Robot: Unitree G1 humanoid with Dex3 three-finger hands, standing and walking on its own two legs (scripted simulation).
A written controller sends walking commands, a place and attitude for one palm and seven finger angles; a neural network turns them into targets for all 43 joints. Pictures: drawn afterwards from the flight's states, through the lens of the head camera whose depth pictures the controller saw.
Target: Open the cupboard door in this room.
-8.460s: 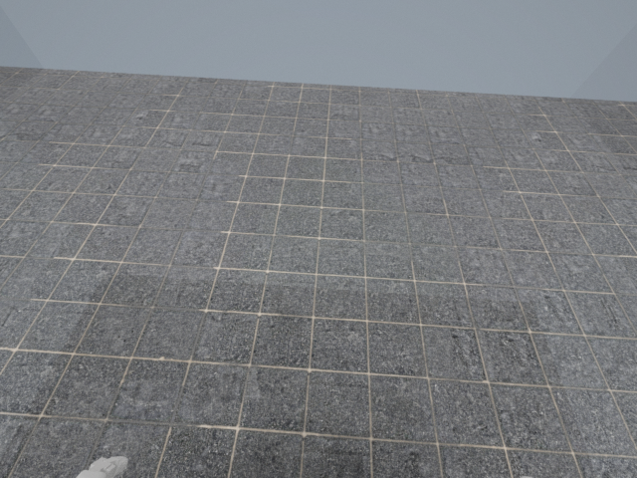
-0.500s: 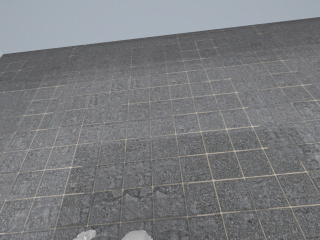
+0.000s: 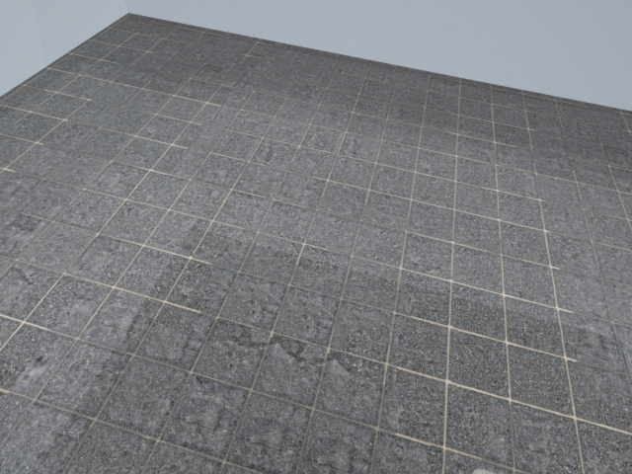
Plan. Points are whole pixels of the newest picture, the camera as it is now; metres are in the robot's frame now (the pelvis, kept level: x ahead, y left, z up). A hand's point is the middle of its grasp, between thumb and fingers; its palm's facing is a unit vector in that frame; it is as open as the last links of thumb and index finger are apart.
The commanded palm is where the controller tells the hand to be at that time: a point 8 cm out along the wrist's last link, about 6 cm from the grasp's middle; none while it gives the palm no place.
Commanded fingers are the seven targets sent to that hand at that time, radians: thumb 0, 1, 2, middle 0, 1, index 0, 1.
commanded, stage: turn or walk to find it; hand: left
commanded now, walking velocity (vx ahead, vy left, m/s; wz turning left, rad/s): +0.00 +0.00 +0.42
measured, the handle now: out of the picture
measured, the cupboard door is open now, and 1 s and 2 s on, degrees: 0 0 0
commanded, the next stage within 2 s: stand and wait in 1.76 s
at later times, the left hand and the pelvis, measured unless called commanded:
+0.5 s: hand out of the picture +0.07 +0.19 -0.14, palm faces +0.17 -0.95 -0.27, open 7.4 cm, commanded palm none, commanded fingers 0.00 0.90 0.90 -0.20 -0.30 -0.20 -0.30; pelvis -0.02 -0.02 +0.01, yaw +11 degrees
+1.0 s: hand out of the picture -0.13 +0.15 -0.16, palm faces +0.48 -0.84 -0.25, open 7.3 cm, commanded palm none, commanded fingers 0.00 0.90 0.90 -0.20 -0.30 -0.20 -0.30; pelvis -0.05 -0.03 +0.01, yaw +25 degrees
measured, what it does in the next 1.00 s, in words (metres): steps on the spot, turning left: right foot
